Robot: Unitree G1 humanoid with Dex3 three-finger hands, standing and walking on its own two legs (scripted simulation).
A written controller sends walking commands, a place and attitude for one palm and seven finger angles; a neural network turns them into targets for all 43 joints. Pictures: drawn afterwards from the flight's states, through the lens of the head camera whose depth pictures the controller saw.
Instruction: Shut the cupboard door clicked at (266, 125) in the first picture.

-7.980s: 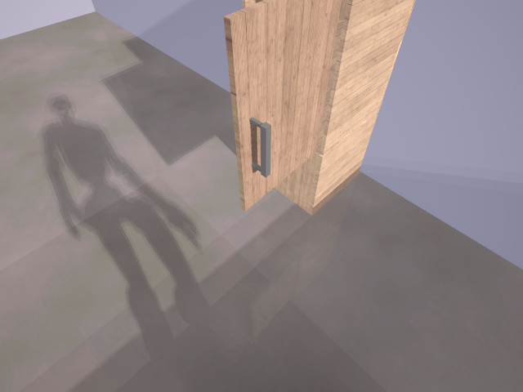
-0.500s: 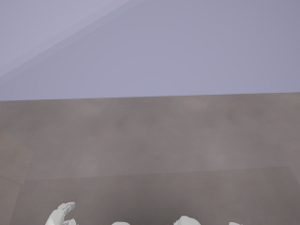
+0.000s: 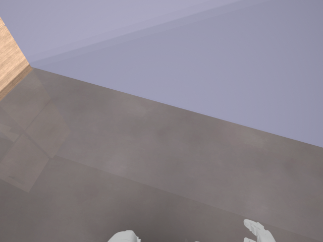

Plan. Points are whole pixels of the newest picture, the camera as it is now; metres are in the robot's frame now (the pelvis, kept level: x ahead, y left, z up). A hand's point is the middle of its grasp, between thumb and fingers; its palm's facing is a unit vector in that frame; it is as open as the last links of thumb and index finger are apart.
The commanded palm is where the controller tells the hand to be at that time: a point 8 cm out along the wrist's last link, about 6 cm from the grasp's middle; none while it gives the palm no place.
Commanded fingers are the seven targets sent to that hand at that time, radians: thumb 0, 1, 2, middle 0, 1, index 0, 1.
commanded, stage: walk to a spot facing it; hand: left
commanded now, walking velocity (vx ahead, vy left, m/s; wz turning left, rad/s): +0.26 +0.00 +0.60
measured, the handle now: out of the picture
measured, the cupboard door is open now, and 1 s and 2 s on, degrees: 93 93 93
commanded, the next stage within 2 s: turn to face it in 1.94 s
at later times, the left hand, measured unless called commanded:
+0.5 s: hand (96, 219) +0.17 +0.18 -0.12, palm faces +0.23 -0.94 -0.26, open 7.4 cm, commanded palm none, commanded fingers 0.00 0.90 0.90 -0.20 -0.30 -0.20 -0.30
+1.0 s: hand out of the picture +0.12 +0.19 -0.17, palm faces +0.60 -0.77 -0.20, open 7.4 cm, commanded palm none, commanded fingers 0.00 0.90 0.90 -0.20 -0.30 -0.20 -0.30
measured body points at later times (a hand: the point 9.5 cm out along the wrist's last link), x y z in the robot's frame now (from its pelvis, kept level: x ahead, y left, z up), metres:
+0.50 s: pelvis +0.10 -0.05 +0.01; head +0.14 -0.05 +0.46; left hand +0.16 +0.23 -0.10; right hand +0.17 -0.30 -0.14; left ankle +0.02 +0.07 -0.68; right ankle +0.11 -0.15 -0.72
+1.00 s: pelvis +0.28 +0.06 +0.00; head +0.32 +0.10 +0.45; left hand +0.09 +0.23 -0.15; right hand +0.55 -0.05 -0.12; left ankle +0.27 +0.12 -0.72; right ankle +0.24 -0.13 -0.60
